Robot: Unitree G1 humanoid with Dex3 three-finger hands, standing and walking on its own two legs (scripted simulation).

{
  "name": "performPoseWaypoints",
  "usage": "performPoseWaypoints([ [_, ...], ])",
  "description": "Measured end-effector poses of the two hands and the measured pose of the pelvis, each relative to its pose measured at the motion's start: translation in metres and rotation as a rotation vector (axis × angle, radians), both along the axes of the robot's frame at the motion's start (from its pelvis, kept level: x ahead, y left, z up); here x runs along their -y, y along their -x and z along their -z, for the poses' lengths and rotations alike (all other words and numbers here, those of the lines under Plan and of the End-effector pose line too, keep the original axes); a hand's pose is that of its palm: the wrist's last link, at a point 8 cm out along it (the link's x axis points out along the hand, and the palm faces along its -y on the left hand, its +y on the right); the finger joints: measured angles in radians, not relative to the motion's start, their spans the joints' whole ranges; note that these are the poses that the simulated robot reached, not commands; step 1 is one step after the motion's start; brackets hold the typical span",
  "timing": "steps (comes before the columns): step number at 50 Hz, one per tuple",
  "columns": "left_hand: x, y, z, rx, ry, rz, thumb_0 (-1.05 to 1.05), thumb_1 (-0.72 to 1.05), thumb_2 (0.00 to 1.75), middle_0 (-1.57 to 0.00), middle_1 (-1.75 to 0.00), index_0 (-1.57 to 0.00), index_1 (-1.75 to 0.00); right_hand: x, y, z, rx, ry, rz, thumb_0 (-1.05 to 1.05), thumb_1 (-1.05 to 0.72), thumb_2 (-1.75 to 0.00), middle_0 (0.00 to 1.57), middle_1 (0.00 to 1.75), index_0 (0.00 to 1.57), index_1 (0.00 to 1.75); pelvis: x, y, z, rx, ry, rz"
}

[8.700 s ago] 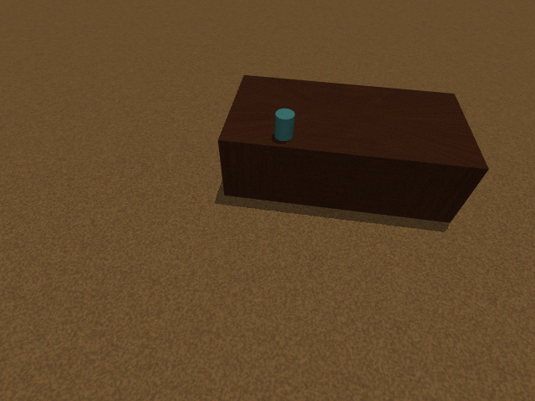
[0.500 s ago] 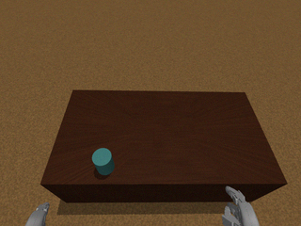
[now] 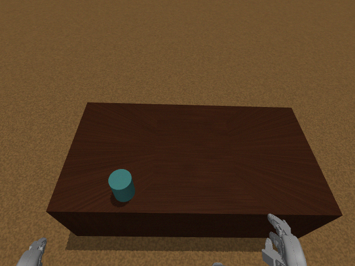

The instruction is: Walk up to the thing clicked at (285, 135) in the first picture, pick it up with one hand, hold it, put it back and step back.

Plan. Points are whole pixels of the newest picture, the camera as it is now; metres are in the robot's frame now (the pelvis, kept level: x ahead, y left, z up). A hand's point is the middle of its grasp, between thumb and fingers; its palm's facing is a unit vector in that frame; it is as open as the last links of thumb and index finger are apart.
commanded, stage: go down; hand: left
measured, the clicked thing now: (122, 185) +0.45 +0.19 -0.31
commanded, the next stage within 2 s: none
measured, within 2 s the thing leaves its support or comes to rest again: neither
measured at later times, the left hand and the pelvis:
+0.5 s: hand (40, 225) +0.24 +0.31 -0.04, palm faces +0.18 -0.94 -0.29, open 17.3 cm; pelvis -0.03 -0.01 -0.01, yaw +1 degrees
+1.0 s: hand (34, 207) +0.28 +0.33 -0.04, palm faces +0.15 -0.97 -0.18, open 17.6 cm; pelvis -0.03 +0.00 -0.01, yaw -2 degrees
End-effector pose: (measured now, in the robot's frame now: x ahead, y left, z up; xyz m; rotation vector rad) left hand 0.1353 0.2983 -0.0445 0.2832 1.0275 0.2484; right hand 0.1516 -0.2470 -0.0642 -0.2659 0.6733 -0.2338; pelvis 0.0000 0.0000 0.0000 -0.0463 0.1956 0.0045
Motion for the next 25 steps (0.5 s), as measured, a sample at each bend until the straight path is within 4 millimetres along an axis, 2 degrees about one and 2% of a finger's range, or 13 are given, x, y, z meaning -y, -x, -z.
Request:
performPoseWaypoints([
  [9,-0.006,0.014,-0.002,0.025,-0.001,-0.009,-0.01,-0.50,0.08,-0.07,-0.05,-0.06,-0.05,0.002,0.010,0.001,0.040,0.019,0.009,0.01,-0.87,-0.89,0.21,0.30,0.21,0.30,0.002,0.011,0.006,0.003,0.002,-0.005],
  [13,-0.013,0.011,-0.003,0.050,-0.008,-0.020,-0.01,-0.52,0.08,-0.07,-0.05,-0.06,-0.05,0.003,0.016,0.002,0.048,0.033,0.002,0.01,-0.87,-0.89,0.21,0.30,0.21,0.30,0.003,0.018,0.008,0.006,0.003,-0.011],
  [18,-0.029,-0.016,-0.009,0.141,-0.013,-0.048,-0.01,-0.52,0.09,-0.07,-0.05,-0.06,-0.05,0.004,0.025,0.006,0.035,0.051,-0.012,0.01,-0.86,-0.89,0.21,0.30,0.21,0.30,0.007,0.026,0.010,0.007,0.001,-0.015],
  [25,-0.053,-0.076,-0.032,0.283,0.022,-0.026,-0.01,-0.50,0.09,-0.07,-0.05,-0.05,-0.05,0.014,0.049,0.009,-0.020,0.079,0.011,0.01,-0.87,-0.89,0.21,0.30,0.21,0.30,0.008,0.032,0.008,0.004,0.002,-0.011],
])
